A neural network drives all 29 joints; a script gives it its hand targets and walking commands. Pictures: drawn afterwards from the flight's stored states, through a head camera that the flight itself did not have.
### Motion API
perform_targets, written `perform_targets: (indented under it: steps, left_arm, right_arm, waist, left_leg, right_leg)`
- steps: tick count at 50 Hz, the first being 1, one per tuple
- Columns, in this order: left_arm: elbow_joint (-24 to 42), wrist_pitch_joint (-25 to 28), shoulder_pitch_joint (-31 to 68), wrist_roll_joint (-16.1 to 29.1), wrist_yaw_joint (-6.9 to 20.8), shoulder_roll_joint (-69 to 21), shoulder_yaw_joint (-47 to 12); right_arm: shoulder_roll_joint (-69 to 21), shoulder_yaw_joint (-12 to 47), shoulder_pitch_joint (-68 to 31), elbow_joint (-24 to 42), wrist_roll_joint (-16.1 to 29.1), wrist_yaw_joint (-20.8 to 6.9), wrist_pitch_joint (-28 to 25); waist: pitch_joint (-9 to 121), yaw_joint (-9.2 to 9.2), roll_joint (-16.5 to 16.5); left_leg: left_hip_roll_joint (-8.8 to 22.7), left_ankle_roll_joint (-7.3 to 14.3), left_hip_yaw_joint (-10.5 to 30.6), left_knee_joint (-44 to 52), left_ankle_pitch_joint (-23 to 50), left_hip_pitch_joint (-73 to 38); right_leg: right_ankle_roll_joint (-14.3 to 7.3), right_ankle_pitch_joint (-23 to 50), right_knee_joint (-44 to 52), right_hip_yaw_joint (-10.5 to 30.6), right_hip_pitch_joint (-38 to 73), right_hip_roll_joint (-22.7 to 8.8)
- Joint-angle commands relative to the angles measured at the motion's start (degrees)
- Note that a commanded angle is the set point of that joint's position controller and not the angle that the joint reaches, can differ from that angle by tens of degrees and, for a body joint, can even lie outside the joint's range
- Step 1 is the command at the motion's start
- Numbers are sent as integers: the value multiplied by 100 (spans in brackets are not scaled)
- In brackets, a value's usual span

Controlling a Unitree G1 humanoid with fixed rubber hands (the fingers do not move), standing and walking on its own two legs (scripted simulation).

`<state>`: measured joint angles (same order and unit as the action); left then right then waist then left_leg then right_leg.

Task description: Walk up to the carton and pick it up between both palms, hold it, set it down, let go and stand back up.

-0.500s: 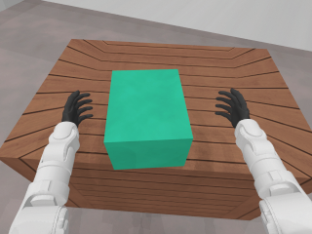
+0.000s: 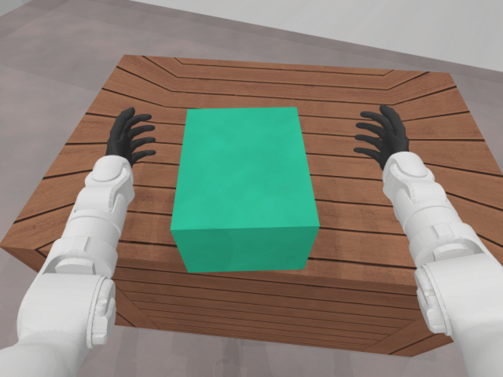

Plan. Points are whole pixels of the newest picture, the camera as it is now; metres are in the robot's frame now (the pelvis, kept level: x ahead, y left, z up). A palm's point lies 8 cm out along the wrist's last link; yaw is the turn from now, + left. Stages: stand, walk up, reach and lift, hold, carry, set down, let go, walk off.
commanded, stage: reach and lift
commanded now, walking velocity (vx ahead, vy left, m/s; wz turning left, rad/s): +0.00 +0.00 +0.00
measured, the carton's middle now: (244, 187) +0.47 +0.09 -0.02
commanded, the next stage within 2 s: none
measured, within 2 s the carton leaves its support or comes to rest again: neither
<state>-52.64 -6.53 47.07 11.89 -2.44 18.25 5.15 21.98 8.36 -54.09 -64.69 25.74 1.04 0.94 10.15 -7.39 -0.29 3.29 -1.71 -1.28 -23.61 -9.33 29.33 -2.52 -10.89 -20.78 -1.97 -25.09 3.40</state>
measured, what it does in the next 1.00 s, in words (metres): stands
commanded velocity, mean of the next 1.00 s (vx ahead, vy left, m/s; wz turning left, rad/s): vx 0.00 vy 0.00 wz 0.00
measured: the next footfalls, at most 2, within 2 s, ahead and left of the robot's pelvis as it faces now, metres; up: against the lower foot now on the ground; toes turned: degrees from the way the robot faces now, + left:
none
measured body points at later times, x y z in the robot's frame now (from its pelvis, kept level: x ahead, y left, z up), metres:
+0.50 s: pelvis -0.02 +0.01 -0.03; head +0.08 +0.01 +0.41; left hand +0.40 +0.26 +0.00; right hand +0.46 -0.15 +0.01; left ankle +0.01 +0.14 -0.74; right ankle -0.03 -0.09 -0.74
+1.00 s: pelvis -0.02 +0.00 -0.03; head +0.08 +0.01 +0.41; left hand +0.40 +0.24 +0.00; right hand +0.46 -0.11 +0.01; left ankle +0.01 +0.13 -0.74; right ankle -0.03 -0.09 -0.74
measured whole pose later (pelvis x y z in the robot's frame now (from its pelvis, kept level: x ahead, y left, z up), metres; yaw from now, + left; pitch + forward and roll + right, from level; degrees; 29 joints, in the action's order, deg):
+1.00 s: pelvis -0.02 +0.00 -0.03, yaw +0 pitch +26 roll -1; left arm -75.9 20.6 50.4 10.5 -4.8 10.1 6.4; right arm 11.5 3.1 -56.2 -78.7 16.3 1.6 -16.2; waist 15.8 -6.4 -0.7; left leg 3.0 -1.5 -0.4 -38.8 -13.5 51.6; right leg -2.4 -16.5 -38.1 -3.0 -48.0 2.7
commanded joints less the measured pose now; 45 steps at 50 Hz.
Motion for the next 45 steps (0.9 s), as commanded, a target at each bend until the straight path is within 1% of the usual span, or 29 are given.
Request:
perform_targets:
  steps: [1,2,3,4,5,6,8,10,11,14,16,18,19,20,21,24,26,29,32,33,35,36,37,38,39,41,42,43,45]
  left_arm:
    - [77,605,2308,-111,45,845,163]
    - [-183,744,2308,-105,109,803,91]
    - [-99,908,2336,-67,112,742,48]
    - [-485,1031,2274,-90,146,717,56]
    - [-626,1186,2087,-89,182,619,10]
    - [-512,1375,2197,-45,193,656,24]
    - [-569,1684,2352,-111,174,683,29]
    - [-474,1986,2508,-71,83,611,-7]
    - [-711,2095,2490,-81,69,604,-35]
    - [-544,2386,2803,157,-21,596,-214]
    - [-501,2566,3003,271,-104,720,-190]
    - [-432,2769,3132,344,-148,697,-275]
    - [-831,2814,2970,392,-111,673,-301]
    - [-922,2877,3018,418,-87,633,-346]
    - [-859,2946,3034,426,-88,617,-331]
    - [-949,2954,2997,391,-90,661,-292]
    - [-1357,2863,2921,324,-60,673,-196]
    - [-1715,2775,2711,294,-23,553,-190]
    - [-1808,2681,2716,183,0,336,-266]
    - [-1705,2681,2726,129,-30,261,-239]
    - [-1596,2735,2875,225,-45,223,-296]
    - [-1256,2791,2946,197,-109,131,-296]
    - [-1245,2790,3023,237,-135,266,-264]
    - [-1118,2776,3084,213,-180,183,-302]
    - [-1371,2735,2927,147,-179,150,-238]
    - [-1476,2745,2791,64,-145,134,-85]
    - [-1282,2823,2950,93,-137,18,-153]
    - [-1165,2915,3092,32,-152,45,-52]
    - [-1280,3003,3018,-115,-149,-148,-7]
  right_arm:
    - [769,106,-2700,290,95,-51,-417]
    - [707,129,-2602,117,140,-54,-491]
    - [752,148,-2578,120,171,-69,-614]
    - [663,266,-2536,-142,183,-77,-672]
    - [602,238,-2328,-264,144,-66,-792]
    - [600,181,-2382,-85,96,-54,-920]
    - [567,0,-2348,-179,-98,-23,-1133]
    - [571,-74,-2345,-164,-180,-72,-1315]
    - [529,-64,-2361,-343,-197,-90,-1377]
    - [665,-389,-2616,-34,-397,-59,-1657]
    - [659,-411,-2798,164,-441,-66,-1758]
    - [593,-469,-2821,328,-502,-65,-1877]
    - [477,-357,-2799,148,-490,-58,-1874]
    - [486,-405,-2751,-22,-524,-44,-1903]
    - [517,-393,-2734,-7,-498,-34,-1974]
    - [605,-439,-2912,178,-510,4,-2096]
    - [479,-170,-2935,-140,-359,-8,-2028]
    - [317,127,-2843,-299,-137,-84,-1942]
    - [315,40,-2746,-594,-182,-68,-1927]
    - [367,8,-2727,-660,-188,-93,-1955]
    - [273,-119,-2765,-520,-287,-80,-1957]
    - [258,-106,-2820,-316,-251,-128,-1988]
    - [284,-146,-2921,-278,-304,-137,-1955]
    - [306,-241,-2937,-329,-344,-142,-1954]
    - [141,-113,-2881,-477,-361,-137,-1887]
    - [-10,-209,-2820,-575,-517,-57,-1883]
    - [-86,-359,-2948,-448,-612,-26,-1935]
    - [-140,-404,-3029,-280,-684,-21,-1980]
    - [-417,-452,-2870,-548,-791,-17,-1940]
  waist:
    - [3141,-171,-338]
    - [3070,-104,-300]
    - [3160,-142,-245]
    - [2934,-165,-296]
    - [2770,-91,-320]
    - [3041,-92,-355]
    - [3348,-34,-164]
    - [3577,-76,55]
    - [3531,-37,32]
    - [4393,122,125]
    - [4687,55,92]
    - [5102,95,123]
    - [4902,114,-106]
    - [5008,198,-96]
    - [5289,162,4]
    - [5673,171,-52]
    - [5118,-18,-132]
    - [4556,-172,-375]
    - [4266,-53,-302]
    - [4258,-125,-135]
    - [4212,-1,-177]
    - [4469,-128,20]
    - [4434,-90,-144]
    - [4556,-43,-29]
    - [4349,-80,-214]
    - [4202,24,-451]
    - [4388,128,-404]
    - [4595,17,-299]
    - [4406,81,-218]
  left_leg:
    - [-207,6,-91,-337,2802,-1251]
    - [-214,10,-90,-303,2609,-1166]
    - [-188,-32,-75,-305,2754,-1218]
    - [-196,-20,-95,-349,2647,-1067]
    - [-183,-38,-78,-343,2604,-1099]
    - [-183,-42,-119,-364,2628,-1028]
    - [-205,-110,-177,-451,2503,-908]
    - [-166,-202,-187,-624,2667,-981]
    - [-156,-196,-184,-683,2570,-906]
    - [-140,-312,-191,-936,2586,-933]
    - [-162,-305,-235,-1133,2575,-850]
    - [-179,-312,-240,-1253,2517,-575]
    - [-196,-239,-234,-1334,2322,-351]
    - [-187,-249,-211,-1362,2237,-243]
    - [-183,-277,-216,-1450,2394,-269]
    - [-176,-318,-205,-1625,2644,-318]
    - [-198,-238,-216,-1620,2488,-61]
    - [-175,-140,-196,-1531,2277,15]
    - [-145,-200,-182,-1495,2220,-176]
    - [-124,-263,-188,-1523,2335,-292]
    - [-141,-275,-206,-1498,2093,-284]
    - [-127,-311,-212,-1509,2316,-384]
    - [-134,-278,-237,-1546,2230,-328]
    - [-124,-308,-234,-1518,2225,-327]
    - [-132,-226,-237,-1522,2080,-225]
    - [-178,-150,-223,-1553,1935,47]
    - [-166,-167,-189,-1533,1872,165]
    - [-189,-188,-226,-1606,1947,273]
    - [-185,-212,-188,-1599,1901,201]
  right_leg:
    - [518,3053,-375,171,1793,-130]
    - [519,2931,-375,196,1742,-193]
    - [512,3019,-405,169,1652,-176]
    - [498,2872,-408,194,1650,-199]
    - [493,2773,-392,165,1504,-185]
    - [515,2731,-408,160,1471,-201]
    - [483,2436,-466,134,1267,-209]
    - [411,2266,-553,90,933,-159]
    - [391,2135,-591,94,757,-170]
    - [379,2116,-772,-13,356,-114]
    - [391,2114,-916,-27,193,-104]
    - [432,2320,-1149,-30,231,-107]
    - [456,2326,-1218,16,273,-134]
    - [460,2308,-1325,9,205,-147]
    - [452,2453,-1426,2,174,-134]
    - [493,2663,-1584,-68,108,-64]
    - [468,2489,-1628,-2,195,-106]
    - [453,2076,-1579,13,148,-106]
    - [410,1689,-1460,-22,-236,-85]
    - [366,1592,-1445,-39,-380,-59]
    - [361,1357,-1386,-39,-459,-81]
    - [336,1372,-1400,-78,-552,-61]
    - [351,1324,-1392,-75,-525,-67]
    - [344,1286,-1394,-88,-639,-53]
    - [355,1282,-1374,-54,-540,-76]
    - [415,1590,-1428,47,-180,-148]
    - [443,1656,-1499,30,-162,-172]
    - [438,1788,-1595,68,-87,-194]
    - [420,1747,-1566,65,-126,-207]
